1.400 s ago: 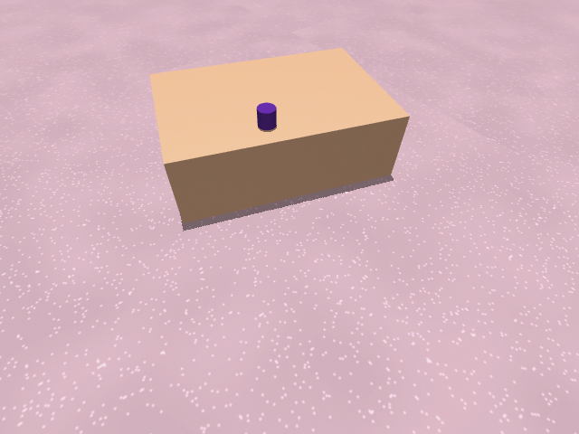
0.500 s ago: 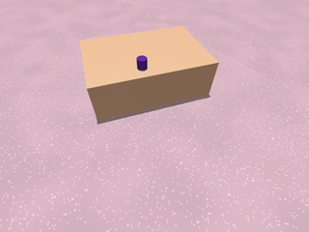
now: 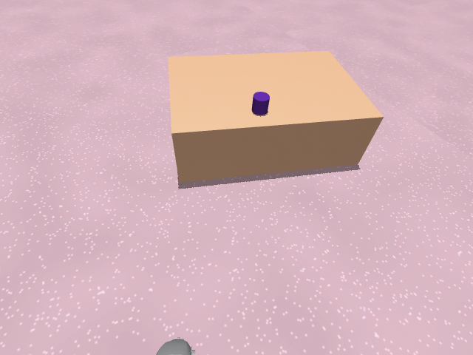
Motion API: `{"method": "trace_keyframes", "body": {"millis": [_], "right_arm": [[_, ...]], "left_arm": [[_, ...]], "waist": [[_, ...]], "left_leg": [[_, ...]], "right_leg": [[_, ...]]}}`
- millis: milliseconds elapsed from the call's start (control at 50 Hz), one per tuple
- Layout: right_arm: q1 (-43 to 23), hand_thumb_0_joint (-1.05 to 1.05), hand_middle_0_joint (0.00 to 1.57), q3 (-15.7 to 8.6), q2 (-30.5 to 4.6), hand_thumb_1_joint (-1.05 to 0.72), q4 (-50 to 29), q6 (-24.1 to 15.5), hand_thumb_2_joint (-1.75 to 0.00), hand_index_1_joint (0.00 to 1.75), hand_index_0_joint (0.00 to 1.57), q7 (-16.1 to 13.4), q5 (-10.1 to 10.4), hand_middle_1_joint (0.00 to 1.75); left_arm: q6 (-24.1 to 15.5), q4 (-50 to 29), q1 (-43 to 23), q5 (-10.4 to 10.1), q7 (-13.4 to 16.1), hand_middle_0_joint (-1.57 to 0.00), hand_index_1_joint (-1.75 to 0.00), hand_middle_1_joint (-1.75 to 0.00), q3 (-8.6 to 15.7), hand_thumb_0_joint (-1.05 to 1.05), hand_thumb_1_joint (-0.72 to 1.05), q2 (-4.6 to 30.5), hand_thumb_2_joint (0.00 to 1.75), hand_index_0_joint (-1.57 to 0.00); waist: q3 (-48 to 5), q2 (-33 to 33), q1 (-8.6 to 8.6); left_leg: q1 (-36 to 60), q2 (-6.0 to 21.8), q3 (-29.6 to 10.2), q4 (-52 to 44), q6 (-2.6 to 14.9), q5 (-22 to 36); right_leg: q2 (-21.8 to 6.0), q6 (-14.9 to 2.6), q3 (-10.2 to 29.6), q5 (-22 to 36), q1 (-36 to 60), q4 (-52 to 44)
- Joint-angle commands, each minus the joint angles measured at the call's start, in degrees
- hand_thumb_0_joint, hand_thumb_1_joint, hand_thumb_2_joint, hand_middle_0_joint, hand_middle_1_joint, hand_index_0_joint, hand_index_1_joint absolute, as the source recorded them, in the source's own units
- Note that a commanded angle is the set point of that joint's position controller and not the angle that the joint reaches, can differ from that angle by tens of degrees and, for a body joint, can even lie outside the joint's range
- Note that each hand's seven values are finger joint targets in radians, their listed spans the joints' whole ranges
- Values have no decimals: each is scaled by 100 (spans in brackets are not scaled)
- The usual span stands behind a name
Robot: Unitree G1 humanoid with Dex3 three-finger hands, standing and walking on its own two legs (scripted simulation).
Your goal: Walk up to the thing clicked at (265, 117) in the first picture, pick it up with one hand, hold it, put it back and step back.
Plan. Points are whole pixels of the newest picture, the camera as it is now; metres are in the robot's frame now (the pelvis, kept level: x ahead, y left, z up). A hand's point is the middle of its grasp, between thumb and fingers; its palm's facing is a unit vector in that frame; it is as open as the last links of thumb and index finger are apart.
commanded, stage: walk up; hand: right
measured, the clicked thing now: (260, 103) +1.28 -0.13 -0.37
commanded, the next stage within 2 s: none
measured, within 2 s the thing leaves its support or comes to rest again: neither
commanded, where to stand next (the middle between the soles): +0.80 +0.05 m, yaw +10 degrees
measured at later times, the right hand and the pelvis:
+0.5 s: hand (342, 300) +0.26 -0.22 -0.15, palm faces -0.10 +0.93 -0.35, open 7.4 cm; pelvis +0.23 +0.04 -0.01, yaw +6 degrees
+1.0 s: hand (313, 173) +0.60 -0.22 -0.14, palm faces -0.28 +0.88 -0.39, open 7.4 cm; pelvis +0.45 +0.02 -0.01, yaw +12 degrees
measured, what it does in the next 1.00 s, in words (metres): walks ahead: left foot, then right foot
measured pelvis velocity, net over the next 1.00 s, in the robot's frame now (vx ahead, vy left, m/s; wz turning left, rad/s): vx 0.45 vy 0.02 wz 0.20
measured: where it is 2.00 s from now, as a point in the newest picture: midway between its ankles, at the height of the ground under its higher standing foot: (226, 232)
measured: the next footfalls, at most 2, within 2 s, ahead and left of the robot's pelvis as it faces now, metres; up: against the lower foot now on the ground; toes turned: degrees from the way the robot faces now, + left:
left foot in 0.08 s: +0.16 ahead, +0.17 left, +0.00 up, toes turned +8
right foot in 0.54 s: +0.43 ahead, -0.07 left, +0.00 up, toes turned +1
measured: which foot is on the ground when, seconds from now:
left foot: up 0.00-0.06, down 0.08-0.58, up 0.60-1.00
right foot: down 0.00-0.10, up 0.12-0.52, down 0.54-1.00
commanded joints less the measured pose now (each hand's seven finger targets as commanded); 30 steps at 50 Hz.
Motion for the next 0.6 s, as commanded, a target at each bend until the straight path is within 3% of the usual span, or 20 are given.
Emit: {"method": "trace_keyframes", "body": {"millis": [0, 40, 60, 80, 100, 120, 140, 160, 180, 200, 260, 320, 380, 460, 480, 500, 520, 540, 560, 580], "right_arm": [[174, 0, 20, -292, -877, -90, -472, -217, -90, 30, 20, 19, 71, 30], [963, 0, 20, -437, -1156, -90, -224, -264, -90, 30, 20, -96, 45, 30], [1535, 0, 20, -537, -1506, -90, -121, -308, -90, 30, 20, -193, 25, 30], [1724, 0, 20, -569, -1923, -90, -259, -361, -90, 30, 20, -286, -14, 30], [1248, 0, 20, -550, -2194, -90, -551, -404, -90, 30, 20, -259, 156, 30], [873, 0, 20, -572, -2245, -90, -642, -402, -90, 30, 20, -274, 235, 30], [598, 0, 20, -476, -1993, -90, -723, -444, -90, 30, 20, -317, 218, 30], [397, 0, 20, -347, -1740, -90, -815, -502, -90, 30, 20, -346, 185, 30], [372, 0, 20, -266, -1498, -90, -821, -551, -90, 30, 20, -356, 221, 30], [568, 0, 20, -234, -1433, -90, -791, -589, -90, 30, 20, -356, 269, 30], [592, 0, 20, -200, -1313, -90, -920, -666, -90, 30, 20, -369, 273, 30], [741, 0, 20, -220, -1402, -90, -1016, -711, -90, 30, 20, -391, 231, 30], [909, 0, 20, -234, -1412, -90, -1061, -732, -90, 30, 20, -403, 245, 30], [925, 0, 20, -202, -1306, -90, -1191, -673, -90, 30, 20, -456, 211, 30], [889, 0, 20, -213, -1320, -90, -1247, -654, -90, 30, 20, -478, 210, 30], [769, 0, 20, -203, -1288, -90, -1311, -636, -90, 30, 20, -507, 219, 30], [869, 0, 20, -111, -1052, -90, -1361, -628, -90, 30, 20, -512, 226, 30], [1201, 0, 20, 22, -708, -90, -1404, -630, -90, 30, 20, -505, 256, 30], [1435, 0, 20, 112, -548, -90, -1465, -602, -90, 30, 20, -500, 296, 30], [1174, 0, 20, -31, -1119, -90, -1352, -555, -90, 30, 20, -587, 271, 30]], "left_arm": [[-178, -771, -1008, -51, 4, -20, -30, -30, 330, 0, 90, 1546, 90, -20], [-116, -772, -734, -35, 0, -20, -30, -30, 216, 0, 90, 1230, 90, -20], [-82, -768, -339, -59, -25, -20, -30, -30, 106, 0, 90, 870, 90, -20], [-74, -901, -154, -111, -51, -20, -30, -30, -47, 0, 90, 407, 90, -20], [-66, -969, -382, -195, -2, -20, -30, -30, 62, 0, 90, 1039, 90, -20], [-77, -973, -685, -144, 25, -20, -30, -30, 58, 0, 90, 1325, 90, -20], [-89, -866, -726, -210, 28, -20, -30, -30, 50, 0, 90, 1425, 90, -20], [-76, -680, -357, -297, 6, -20, -30, -30, 78, 0, 90, 1357, 90, -20], [-57, -563, -74, -328, -30, -20, -30, -30, 97, 0, 90, 1308, 90, -20], [-32, -549, 53, -334, -50, -20, -30, -30, 111, 0, 90, 1249, 90, -20], [35, -643, 33, -266, -113, -20, -30, -30, 119, 0, 90, 1129, 90, -20], [24, -932, -545, -192, -177, -20, -30, -30, 148, 0, 90, 1065, 90, -20], [-23, -1170, -1047, -191, -240, -20, -30, -30, 140, 0, 90, 933, 90, -20], [-96, -1162, -952, -220, -235, -20, -30, -30, 170, 0, 90, 781, 90, -20], [-97, -1118, -740, -220, -215, -20, -30, -30, 190, 0, 90, 766, 90, -20], [-114, -952, -201, -223, -176, -20, -30, -30, 266, 0, 90, 836, 90, -20], [-156, -793, 428, -198, -118, -20, -30, -30, 368, 0, 90, 1085, 90, -20], [-210, -708, 1052, -135, -54, -20, -30, -30, 508, 0, 90, 1437, 90, -20], [-256, -841, 1109, -168, -3, -20, -30, -30, 525, 0, 90, 1757, 90, -20], [-232, -887, 873, -251, 20, -20, -30, -30, 511, 0, 90, 1857, 90, -20]], "waist": [[178, -728, -433], [-247, 307, -784], [-428, 1478, -1028], [-274, 2675, -962], [-266, 1625, -863], [184, 1224, -741], [388, 522, -561], [313, 499, -361], [202, 558, -227], [88, 706, -196], [20, 760, -140], [417, 696, -290], [565, 623, -425], [54, 623, -359], [-130, 609, -225], [-393, 386, 100], [-789, -195, 367], [-1204, -1225, 567], [-1176, -1716, 413], [-991, -1336, 447]], "left_leg": [[1516, -171, 596, -508, 30, 876], [2635, -543, 737, -572, 154, 234], [3376, -354, -102, -1146, 476, -992], [3317, 1004, -2842, -2309, 898, -2364], [2686, 1667, -4674, -3392, 1558, -3156], [2106, 1893, -4873, -3571, 1728, -3295], [1778, 1540, -3825, -3241, 1523, -2523], [1689, 1115, -2805, -2914, 1300, -1738], [1671, 791, -2070, -2758, 1113, -1004], [1623, 687, -1754, -2719, 1049, -472], [1669, 588, -1221, -2782, 1117, 374], [1569, 751, -1142, -2911, 1347, 421], [1629, 750, -1024, -2837, 1265, 738], [1931, 578, -562, -2043, 1049, 2435], [1933, 567, -497, -1694, 961, 2757], [1628, 489, -423, -977, 850, 2959], [1214, 113, -126, 243, 715, 2846], [308, -345, 110, 1813, 531, 1540], [-878, -1030, 19, 2580, 357, -1083], [-1019, -806, -367, 3111, 371, -1225]], "right_leg": [[-1124, -913, 382, -1667, -1929, -452], [-802, -818, 37, -845, -2317, 1328], [-381, -629, -213, -375, -3006, 3288], [276, -336, -1, -1653, -4128, 4938], [239, -421, 710, -1573, -4028, 5104], [-128, -422, 1057, -1230, -4059, 5191], [-354, -402, 1255, -800, -3911, 5101], [-476, -382, 1229, -371, -3638, 4806], [-508, -365, 1155, -115, -3385, 4426], [-507, -333, 1069, 49, -3144, 4119], [-475, -100, 889, 461, -2939, 3453], [-531, -16, 804, 582, -3229, 2743], [-480, -130, 725, 991, -3139, 1999], [-65, -273, 325, 983, -2282, 1359], [8, -323, 267, 984, -1870, 1241], [119, -361, 228, 991, -994, 1108], [161, -500, 279, 709, 15, 962], [-667, -662, 1417, -137, 936, 493], [-2039, -997, 3850, -668, 1384, -280], [-2362, -1374, 4555, -901, 963, -578]]}}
